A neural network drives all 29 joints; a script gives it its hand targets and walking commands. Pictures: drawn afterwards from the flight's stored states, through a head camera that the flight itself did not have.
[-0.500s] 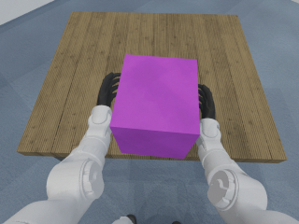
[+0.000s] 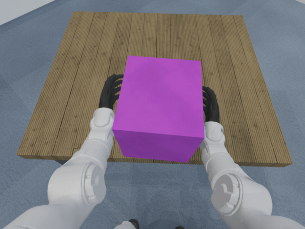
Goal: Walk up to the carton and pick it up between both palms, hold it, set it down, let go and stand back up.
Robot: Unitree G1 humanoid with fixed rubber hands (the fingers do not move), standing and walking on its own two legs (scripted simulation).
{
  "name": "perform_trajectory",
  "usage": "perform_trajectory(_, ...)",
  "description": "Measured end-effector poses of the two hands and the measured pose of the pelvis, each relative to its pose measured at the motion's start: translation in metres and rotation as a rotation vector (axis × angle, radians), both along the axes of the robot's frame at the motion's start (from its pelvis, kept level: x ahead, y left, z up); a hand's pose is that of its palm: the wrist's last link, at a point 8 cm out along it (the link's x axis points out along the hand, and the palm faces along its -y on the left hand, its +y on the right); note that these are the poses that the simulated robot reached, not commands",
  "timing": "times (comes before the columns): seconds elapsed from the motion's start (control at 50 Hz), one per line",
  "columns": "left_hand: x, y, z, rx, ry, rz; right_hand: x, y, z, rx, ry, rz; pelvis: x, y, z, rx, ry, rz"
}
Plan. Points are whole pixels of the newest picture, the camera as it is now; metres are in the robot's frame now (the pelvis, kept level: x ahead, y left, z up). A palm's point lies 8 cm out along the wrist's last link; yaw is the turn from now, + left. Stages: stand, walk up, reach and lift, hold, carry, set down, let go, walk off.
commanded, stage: reach and lift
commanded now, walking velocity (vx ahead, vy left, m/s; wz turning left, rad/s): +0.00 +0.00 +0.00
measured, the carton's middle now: (159, 112) +0.41 +0.00 -0.01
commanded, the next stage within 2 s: none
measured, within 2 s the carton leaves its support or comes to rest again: leaves its support in 0.24 s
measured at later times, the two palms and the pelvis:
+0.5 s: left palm (110, 109) +0.40 +0.13 +0.03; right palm (217, 125) +0.37 -0.16 +0.01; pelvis -0.01 +0.00 +0.00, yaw +0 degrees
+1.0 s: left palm (112, 107) +0.39 +0.12 +0.05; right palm (221, 130) +0.35 -0.16 +0.01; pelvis -0.02 +0.00 +0.00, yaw +0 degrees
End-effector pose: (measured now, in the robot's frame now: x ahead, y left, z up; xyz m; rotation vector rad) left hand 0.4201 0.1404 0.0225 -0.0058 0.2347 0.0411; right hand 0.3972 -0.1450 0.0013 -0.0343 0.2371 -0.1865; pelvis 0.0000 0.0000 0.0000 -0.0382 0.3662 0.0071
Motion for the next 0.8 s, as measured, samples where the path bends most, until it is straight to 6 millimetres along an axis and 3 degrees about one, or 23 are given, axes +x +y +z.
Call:
perform_trajectory(0.3,-0.009,-0.005,0.009,0.05,-0.073,-0.016,-0.013,-0.003,0.006,0.0,-0.07,-0.022,-0.002,-0.001,0.0,0.001,-0.002,0.001)
perform_trajectory(0.6,-0.032,-0.015,0.011,0.029,-0.092,-0.018,-0.038,-0.013,0.006,-0.011,-0.091,-0.031,-0.016,0.001,0.0,-0.002,-0.023,0.002)
perform_trajectory(0.8,-0.036,-0.018,0.021,0.051,-0.084,-0.03,-0.047,-0.014,0.01,0.018,-0.081,-0.048,-0.022,0.002,0.0,-0.003,-0.031,0.003)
